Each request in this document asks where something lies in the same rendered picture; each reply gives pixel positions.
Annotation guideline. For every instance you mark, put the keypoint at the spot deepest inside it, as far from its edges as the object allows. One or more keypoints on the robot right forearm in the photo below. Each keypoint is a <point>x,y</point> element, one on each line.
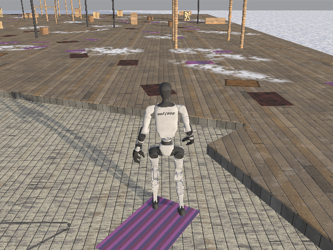
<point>190,133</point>

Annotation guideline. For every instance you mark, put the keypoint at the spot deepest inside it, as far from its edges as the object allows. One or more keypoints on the left robot hand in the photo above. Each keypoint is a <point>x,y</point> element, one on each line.
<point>135,156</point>

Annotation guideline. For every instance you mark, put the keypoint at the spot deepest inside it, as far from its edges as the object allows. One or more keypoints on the robot right foot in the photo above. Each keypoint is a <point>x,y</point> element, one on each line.
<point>181,211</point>

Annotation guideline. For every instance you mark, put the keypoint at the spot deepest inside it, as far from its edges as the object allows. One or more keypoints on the left robot upper arm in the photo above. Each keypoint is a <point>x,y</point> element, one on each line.
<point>146,120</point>

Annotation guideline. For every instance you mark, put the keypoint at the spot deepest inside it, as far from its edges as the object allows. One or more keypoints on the right robot upper arm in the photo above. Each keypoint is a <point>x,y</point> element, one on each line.
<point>184,116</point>

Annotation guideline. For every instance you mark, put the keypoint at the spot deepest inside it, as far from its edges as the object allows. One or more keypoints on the robot left forearm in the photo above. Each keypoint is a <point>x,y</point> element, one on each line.
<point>139,141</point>

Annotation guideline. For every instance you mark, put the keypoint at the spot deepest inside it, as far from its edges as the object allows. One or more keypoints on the robot foot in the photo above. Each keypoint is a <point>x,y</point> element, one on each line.
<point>181,211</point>
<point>154,204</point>

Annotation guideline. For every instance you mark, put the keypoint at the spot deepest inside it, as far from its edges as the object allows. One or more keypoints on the right robot hand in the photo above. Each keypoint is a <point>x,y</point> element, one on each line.
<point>186,138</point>

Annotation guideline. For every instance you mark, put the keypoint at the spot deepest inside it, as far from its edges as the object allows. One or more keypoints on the robot left foot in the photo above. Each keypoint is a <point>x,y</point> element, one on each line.
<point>154,204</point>

